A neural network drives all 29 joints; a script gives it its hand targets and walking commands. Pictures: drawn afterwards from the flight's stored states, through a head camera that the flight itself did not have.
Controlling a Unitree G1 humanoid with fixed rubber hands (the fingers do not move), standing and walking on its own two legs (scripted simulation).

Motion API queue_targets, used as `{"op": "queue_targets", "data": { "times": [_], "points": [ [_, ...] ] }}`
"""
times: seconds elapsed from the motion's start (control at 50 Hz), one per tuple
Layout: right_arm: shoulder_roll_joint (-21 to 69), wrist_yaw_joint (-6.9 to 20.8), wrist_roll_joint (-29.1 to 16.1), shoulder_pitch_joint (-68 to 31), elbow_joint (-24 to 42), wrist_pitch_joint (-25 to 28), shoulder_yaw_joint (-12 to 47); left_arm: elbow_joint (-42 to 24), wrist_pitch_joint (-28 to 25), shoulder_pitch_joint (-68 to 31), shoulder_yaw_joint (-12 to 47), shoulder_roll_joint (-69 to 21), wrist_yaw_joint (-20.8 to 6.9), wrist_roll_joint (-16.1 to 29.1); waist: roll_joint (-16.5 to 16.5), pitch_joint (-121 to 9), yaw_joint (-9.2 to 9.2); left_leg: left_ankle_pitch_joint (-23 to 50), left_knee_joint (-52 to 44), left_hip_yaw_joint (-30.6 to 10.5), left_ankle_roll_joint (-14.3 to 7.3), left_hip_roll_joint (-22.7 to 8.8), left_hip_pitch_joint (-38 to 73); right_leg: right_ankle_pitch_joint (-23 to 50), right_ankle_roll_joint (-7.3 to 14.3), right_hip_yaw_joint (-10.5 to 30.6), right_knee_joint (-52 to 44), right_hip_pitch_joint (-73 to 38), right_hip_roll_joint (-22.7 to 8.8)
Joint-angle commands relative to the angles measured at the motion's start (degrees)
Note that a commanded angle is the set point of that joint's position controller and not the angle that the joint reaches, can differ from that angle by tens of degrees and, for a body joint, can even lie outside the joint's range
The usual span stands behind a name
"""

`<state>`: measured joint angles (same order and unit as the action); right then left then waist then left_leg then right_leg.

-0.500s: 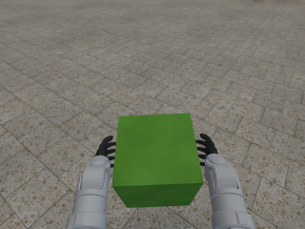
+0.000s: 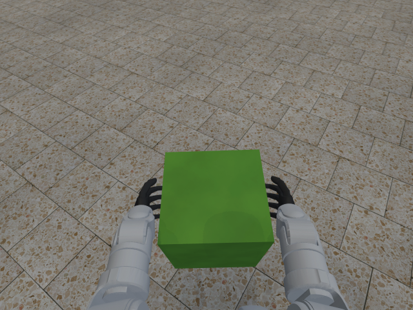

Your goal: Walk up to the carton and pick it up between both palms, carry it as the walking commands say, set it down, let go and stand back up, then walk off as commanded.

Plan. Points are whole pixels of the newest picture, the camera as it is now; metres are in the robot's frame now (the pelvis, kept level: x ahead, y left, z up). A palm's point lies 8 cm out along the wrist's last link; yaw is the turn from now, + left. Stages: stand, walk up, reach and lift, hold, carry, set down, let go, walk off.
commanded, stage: set down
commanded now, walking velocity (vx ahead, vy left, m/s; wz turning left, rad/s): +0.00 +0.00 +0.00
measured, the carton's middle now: (213, 213) +0.34 -0.02 -0.08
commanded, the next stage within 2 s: none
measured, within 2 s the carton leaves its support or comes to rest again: neither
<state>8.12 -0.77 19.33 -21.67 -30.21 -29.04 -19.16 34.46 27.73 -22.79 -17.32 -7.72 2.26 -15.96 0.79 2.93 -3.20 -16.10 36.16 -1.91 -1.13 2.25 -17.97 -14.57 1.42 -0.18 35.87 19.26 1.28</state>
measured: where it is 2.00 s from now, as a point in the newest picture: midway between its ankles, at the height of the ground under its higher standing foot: outside the picture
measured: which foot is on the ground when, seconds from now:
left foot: down 0.00-1.00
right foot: down 0.00-1.00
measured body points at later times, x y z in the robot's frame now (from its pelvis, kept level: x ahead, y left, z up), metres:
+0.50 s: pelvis -0.01 +0.00 -0.05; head +0.11 -0.01 +0.38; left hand +0.34 +0.13 -0.12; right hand +0.32 -0.18 -0.12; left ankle +0.04 +0.11 -0.72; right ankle +0.05 -0.10 -0.72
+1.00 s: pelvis -0.04 +0.01 -0.13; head +0.13 +0.01 +0.29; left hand +0.36 +0.12 -0.21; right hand +0.34 -0.18 -0.20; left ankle +0.04 +0.11 -0.72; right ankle +0.05 -0.10 -0.72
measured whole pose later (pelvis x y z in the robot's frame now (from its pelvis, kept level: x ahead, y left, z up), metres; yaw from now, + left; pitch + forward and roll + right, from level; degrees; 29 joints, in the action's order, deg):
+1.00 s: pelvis -0.04 +0.01 -0.13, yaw -1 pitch +27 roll +0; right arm 2.1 -5.0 8.2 -35.5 -39.8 -14.0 -17.7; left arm 41.9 13.4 -35.9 -14.9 -2.0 6.8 -6.3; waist 0.3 -6.3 -3.9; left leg -26.6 76.3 -0.6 -1.1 3.2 -76.9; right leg -24.0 0.8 0.1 75.0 78.2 1.5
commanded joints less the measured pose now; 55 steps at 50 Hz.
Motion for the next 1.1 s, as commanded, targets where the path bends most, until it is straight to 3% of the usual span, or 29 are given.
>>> {"op": "queue_targets", "data": {
  "times": [0.0,0.06,0.1,0.12,0.14,0.2,0.24,0.26,0.28,0.3,0.34,0.38,0.4,0.44,0.46,0.5,0.52,0.56,0.58,0.62,0.8,0.82,0.86,0.88,1.0,1.02,1.04,1.06,1.08],
  "points": [
    [56.5,15.3,-14.9,-31.9,4.9,7.5,31.7,-5.4,-8.5,-33.1,28.3,-56.0,-15.7,12.9,-1.9,-33.9,1.25,17.2,-3.2,-5.6,-2.2,2.2,3.6,21.0,0.1,4.9,-1.1,-9.6,2.5],
    [56.4,14.4,-13.7,-28.8,3.4,9.3,29.5,-8.0,-10.9,-37.1,30.9,-55.7,-15.0,12.9,-0.1,-32.2,-2.40,12.6,-1.2,-5.5,-1.5,2.2,-0.8,16.6,0.9,5.2,-0.2,-5.9,2.6],
    [55.4,13.3,-15.7,-31.6,8.6,11.6,32.3,-7.7,-12.9,-34.3,32.5,-54.2,-14.7,13.8,-2.3,-39.2,-1.06,17.5,1.4,-5.7,-1.7,2.9,-2.4,23.3,0.1,5.5,2.6,-7.7,2.2],
    [55.5,13.1,-16.2,-30.9,5.4,11.3,33.9,-6.6,-13.3,-33.7,30.7,-52.3,-14.3,13.3,-4.0,-37.8,3.12,17.2,1.8,-5.3,-1.8,2.8,-6.3,23.5,-0.2,5.4,3.4,-6.7,2.7],
    [53.6,12.9,-15.2,-32.9,5.2,12.2,32.4,-4.8,-13.4,-33.3,28.6,-53.2,-13.6,12.0,-1.6,-35.9,0.35,14.5,2.7,-4.8,-1.7,3.0,-7.7,21.8,0.1,7.1,3.3,-4.7,1.9],
    [54.0,12.6,-15.8,-32.2,5.6,14.8,34.4,-5.4,-16.1,-32.7,32.8,-55.2,-12.8,13.4,0.5,-43.9,1.93,16.8,5.1,-4.9,-1.3,3.8,-7.6,21.9,0.1,6.6,6.4,-1.5,2.4],
    [53.6,11.8,-15.4,-27.2,1.7,15.8,33.3,-7.3,-18.0,-37.7,34.7,-54.4,-12.7,15.2,1.0,-46.1,-2.32,18.8,6.9,-5.3,-1.3,3.4,-8.0,23.1,0.1,6.0,7.7,2.5,3.0],
    [53.1,11.7,-16.1,-30.0,3.7,17.2,35.7,-7.0,-18.8,-36.3,34.2,-54.5,-12.1,14.9,1.5,-50.2,1.13,20.2,7.4,-5.6,-0.8,3.5,-7.3,22.7,0.2,5.6,9.7,2.8,3.4],
    [53.9,10.9,-14.5,-24.7,3.7,17.6,33.5,-8.9,-20.0,-34.2,36.3,-54.0,-11.5,14.7,0.2,-50.4,-3.54,22.9,8.1,-5.1,-0.1,3.8,-8.4,27.1,-0.2,5.1,9.5,2.4,4.3],
    [52.9,10.8,-14.6,-28.0,3.2,18.2,33.8,-8.8,-19.9,-34.2,36.3,-51.8,-11.6,13.6,3.5,-52.8,-0.37,23.3,9.7,-5.1,0.2,3.9,-10.5,27.1,-0.4,6.4,11.2,3.2,3.3],
    [52.4,11.0,-14.8,-29.1,2.5,18.5,34.1,-9.1,-19.7,-35.3,35.6,-52.1,-11.0,13.0,1.7,-52.9,1.20,21.7,9.8,-4.1,0.8,4.4,-12.3,23.9,-0.3,6.3,11.3,4.8,4.0],
    [50.7,10.6,-14.2,-29.5,2.5,18.9,33.1,-6.7,-20.2,-34.2,34.0,-52.3,-11.0,13.3,-1.4,-52.8,-0.14,17.9,12.4,-4.6,0.3,4.5,-17.2,22.2,-0.2,7.1,12.6,5.4,3.7],
    [51.0,10.0,-15.0,-32.4,1.9,19.3,33.4,-5.5,-20.6,-36.8,34.4,-51.1,-11.3,13.3,2.3,-52.9,-0.24,13.8,13.5,-4.5,-0.6,4.9,-20.2,18.5,-0.4,7.0,14.4,7.5,2.8],
    [51.4,9.2,-16.9,-36.2,6.0,20.6,36.5,-4.1,-21.1,-35.5,34.1,-50.3,-11.5,13.6,-1.7,-56.2,0.47,13.8,15.6,-4.4,-0.9,5.3,-23.1,20.3,-0.7,6.9,16.5,6.3,3.9],
    [50.3,8.7,-15.3,-34.7,2.7,19.8,34.4,-3.2,-20.8,-37.2,32.9,-49.3,-11.5,12.4,-1.4,-54.4,-1.81,11.9,16.6,-4.8,-1.2,5.0,-23.4,18.8,-1.1,7.4,17.2,10.8,3.2],
    [51.3,8.2,-15.2,-37.0,0.6,19.8,33.1,-3.4,-21.4,-40.7,31.0,-49.6,-11.1,12.9,-0.1,-51.4,-0.46,4.3,17.3,-3.7,-1.2,5.5,-29.0,9.3,-0.4,7.0,18.2,14.3,3.3],
    [52.6,7.9,-14.8,-36.0,1.0,19.3,33.5,-4.7,-21.0,-44.0,32.0,-49.3,-11.9,13.6,-1.7,-51.0,-2.31,1.5,18.6,-2.7,-0.7,6.0,-29.3,5.5,-1.1,6.8,17.1,14.5,3.8],
    [52.5,8.3,-14.2,-37.1,-0.5,19.0,32.6,-5.8,-21.1,-48.6,33.8,-50.4,-11.1,14.8,-0.3,-53.9,-2.36,2.0,19.0,-3.7,-0.3,5.5,-27.5,5.7,-0.1,5.3,20.1,18.6,5.2],
    [52.3,8.7,-15.9,-39.3,0.2,19.0,35.0,-2.9,-20.4,-45.3,32.3,-51.5,-10.4,14.0,1.7,-54.8,0.80,0.9,19.1,-3.4,-0.2,5.6,-25.6,2.7,0.1,5.8,20.4,20.8,4.6],
    [50.9,8.3,-16.2,-43.1,3.7,19.1,35.5,-4.0,-19.7,-44.0,33.1,-53.5,-10.1,15.2,-0.1,-59.1,-2.71,2.7,21.6,-3.9,0.2,6.1,-26.3,6.0,0.0,5.8,21.7,17.7,5.2],
    [51.5,8.3,-17.4,-45.0,-2.4,18.2,32.3,-4.4,-19.8,-52.1,30.6,-52.2,-9.1,16.0,-2.6,-58.5,-0.24,-0.9,28.4,-1.4,0.6,6.8,-40.0,1.7,-1.0,5.5,26.2,21.5,5.3],
    [52.8,7.8,-17.8,-44.3,0.1,18.4,32.5,-4.9,-19.5,-52.9,32.7,-50.8,-9.7,16.3,-2.4,-61.5,-2.50,-0.2,28.1,-2.1,0.0,6.9,-37.6,4.6,-1.9,3.9,28.1,22.5,5.8],
    [50.3,8.7,-18.5,-50.1,-1.3,18.1,32.1,-1.0,-18.5,-52.1,29.0,-50.5,-9.1,13.7,0.8,-57.5,1.65,-1.8,27.8,-2.0,0.2,6.6,-37.4,1.4,-1.2,4.7,29.2,30.2,5.8],
    [51.3,8.9,-17.8,-49.7,-0.8,18.2,31.2,-1.6,-18.7,-50.3,30.7,-52.4,-8.7,14.8,-0.5,-59.8,-1.73,-1.3,28.5,-3.0,0.5,6.8,-35.7,1.7,-0.7,3.4,29.5,30.0,6.0],
    [48.6,9.5,-18.7,-53.2,-1.7,19.4,30.0,-4.8,-19.7,-56.7,32.1,-51.6,-7.1,16.5,2.8,-67.6,-2.06,2.2,33.9,-2.4,2.0,6.4,-36.3,4.2,0.1,2.7,35.2,36.6,6.6],
    [48.3,9.4,-19.4,-53.6,-0.8,19.8,31.3,-5.0,-19.7,-55.9,31.1,-50.9,-6.6,15.7,4.7,-69.7,1.41,1.8,34.0,-1.6,2.1,6.4,-36.3,4.0,-0.3,3.1,36.6,36.4,6.6],
    [47.2,9.6,-19.4,-51.6,-1.4,19.6,30.7,-6.6,-19.6,-57.1,33.5,-52.6,-6.4,17.5,2.6,-71.6,-2.62,2.1,34.5,-2.6,2.1,6.6,-36.7,4.6,0.0,2.2,36.2,35.4,6.7],
    [47.3,9.4,-19.1,-51.4,-2.7,19.5,30.3,-2.6,-19.2,-53.4,31.5,-52.1,-6.2,15.9,3.9,-67.3,0.53,-0.2,34.1,-1.6,2.1,7.2,-38.7,1.9,-0.2,2.0,36.6,38.3,6.5],
    [46.1,9.4,-19.8,-53.0,0.0,19.8,31.8,-5.7,-19.6,-56.0,33.4,-53.4,-6.2,18.2,2.8,-71.4,-2.89,2.5,34.8,-2.4,1.7,6.8,-36.3,4.9,-0.7,1.7,37.5,37.8,7.0]
  ]
}}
